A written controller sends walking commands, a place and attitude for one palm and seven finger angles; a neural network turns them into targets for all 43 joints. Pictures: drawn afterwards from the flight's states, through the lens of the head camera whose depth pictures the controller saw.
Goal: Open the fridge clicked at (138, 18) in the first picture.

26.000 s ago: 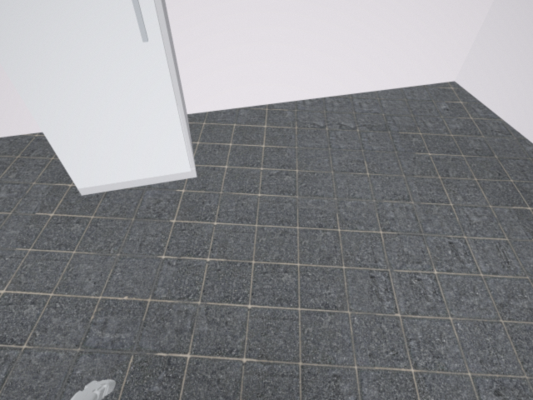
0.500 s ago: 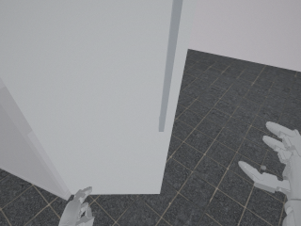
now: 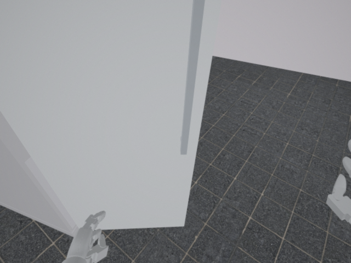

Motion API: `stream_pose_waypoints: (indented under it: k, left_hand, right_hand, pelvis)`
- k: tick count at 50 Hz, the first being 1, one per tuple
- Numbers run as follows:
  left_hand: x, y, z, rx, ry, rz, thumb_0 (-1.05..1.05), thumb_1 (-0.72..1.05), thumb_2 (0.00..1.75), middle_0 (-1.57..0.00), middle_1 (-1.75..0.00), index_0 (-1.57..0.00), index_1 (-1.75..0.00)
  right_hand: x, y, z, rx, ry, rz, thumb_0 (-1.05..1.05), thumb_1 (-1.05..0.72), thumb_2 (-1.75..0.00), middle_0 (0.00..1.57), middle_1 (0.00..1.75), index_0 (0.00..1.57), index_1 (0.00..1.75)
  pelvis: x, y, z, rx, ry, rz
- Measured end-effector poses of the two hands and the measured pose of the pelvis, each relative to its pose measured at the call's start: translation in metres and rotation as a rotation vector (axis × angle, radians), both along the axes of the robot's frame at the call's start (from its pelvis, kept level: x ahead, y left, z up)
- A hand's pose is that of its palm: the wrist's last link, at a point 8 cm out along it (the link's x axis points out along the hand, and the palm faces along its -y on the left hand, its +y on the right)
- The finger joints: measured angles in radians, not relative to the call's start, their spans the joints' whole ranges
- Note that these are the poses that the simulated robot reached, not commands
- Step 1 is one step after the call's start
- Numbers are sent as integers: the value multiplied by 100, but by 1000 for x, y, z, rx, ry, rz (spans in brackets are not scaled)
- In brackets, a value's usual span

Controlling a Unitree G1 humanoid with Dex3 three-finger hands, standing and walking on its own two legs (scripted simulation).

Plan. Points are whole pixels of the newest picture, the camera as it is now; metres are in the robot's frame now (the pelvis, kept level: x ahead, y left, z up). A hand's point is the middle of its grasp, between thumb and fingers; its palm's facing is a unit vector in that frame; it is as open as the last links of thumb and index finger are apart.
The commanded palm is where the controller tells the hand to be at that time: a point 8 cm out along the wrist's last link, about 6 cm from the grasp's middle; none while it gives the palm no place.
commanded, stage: draw the hand back to the body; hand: right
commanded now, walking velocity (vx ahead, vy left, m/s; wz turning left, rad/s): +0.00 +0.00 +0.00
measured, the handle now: (189, 77) +0.45 -0.04 +0.23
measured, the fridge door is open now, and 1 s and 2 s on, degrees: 67 67 67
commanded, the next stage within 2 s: step back with the hand held close in 0.10 s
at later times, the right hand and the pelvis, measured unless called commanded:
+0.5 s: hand (326, 197) +0.19 -0.26 +0.15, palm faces +0.38 +0.81 -0.45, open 7.4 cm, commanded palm +0.13 -0.30 +0.17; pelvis -0.02 -0.01 -0.01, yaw +1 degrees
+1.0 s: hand out of the picture +0.11 -0.28 +0.16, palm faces +0.50 +0.76 -0.42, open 7.4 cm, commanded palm +0.05 -0.31 +0.17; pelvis -0.09 -0.01 -0.03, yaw +0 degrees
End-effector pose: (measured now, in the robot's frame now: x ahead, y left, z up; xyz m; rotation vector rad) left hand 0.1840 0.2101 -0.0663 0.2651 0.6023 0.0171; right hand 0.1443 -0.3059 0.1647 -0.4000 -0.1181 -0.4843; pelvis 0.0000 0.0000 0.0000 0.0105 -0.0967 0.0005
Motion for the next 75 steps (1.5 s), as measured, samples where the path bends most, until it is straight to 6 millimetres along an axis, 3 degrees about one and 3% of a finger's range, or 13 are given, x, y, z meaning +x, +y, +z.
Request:
stream_pose_waypoints:
  k: [17, 25, 37, 46, 55, 67, 71, 75]
  left_hand:
    - [-11, 11, -4, 2, 37, 40, 1, 91, 90, -20, -30, -21, -30]
    - [-31, 21, -3, 36, 57, 138, 1, 91, 90, -20, -30, -21, -30]
    - [-78, 12, -5, 56, 58, 146, 1, 91, 90, -20, -30, -20, -30]
    - [-111, 6, -18, 56, 69, 109, 1, 91, 90, -20, -30, -21, -30]
    - [-134, 10, -21, 73, 88, 109, 1, 91, 90, -20, -30, -21, -30]
    - [-143, 12, -19, 75, 71, 80, 1, 91, 90, -20, -30, -21, -30]
    - [-146, 9, -14, 91, 81, 78, 1, 91, 90, -20, -30, -21, -30]
    - [-154, 0, -6, 107, 47, 97, 1, 91, 90, -20, -30, -21, -30]
  right_hand:
    - [6, 4, 16, -82, -60, 27, 1, -89, -89, 21, 31, 21, 30]
    - [5, 6, 6, -134, -6, 122, 1, -89, -89, 21, 31, 21, 30]
    - [-38, -12, 6, -185, -92, 102, 1, -89, -89, 22, 31, 21, 30]
    - [-70, -12, 5, -216, -181, 77, 1, -89, -89, 22, 31, 21, 30]
    - [-82, -9, 8, -210, -230, 100, 1, -89, -90, 21, 31, 21, 30]
    - [-113, -11, 12, -287, -218, 96, 1, -89, -89, 22, 31, 21, 30]
    - [-123, -8, 9, -239, -225, 130, 1, -89, -89, 22, 31, 21, 30]
    - [-136, -19, 9, -260, -231, 163, 1, -88, -89, 22, 31, 21, 30]
  pelvis:
    - [-4, 4, -1, 8, 52, -1]
    - [-18, -8, -5, -5, 96, 18]
    - [-57, -16, -15, -4, 88, 16]
    - [-80, -14, -25, 7, 72, -6]
    - [-99, -14, -27, 7, 78, 0]
    - [-123, -7, -27, 33, 98, -30]
    - [-134, -14, -25, 23, 98, -40]
    - [-147, -25, -27, 41, 90, -38]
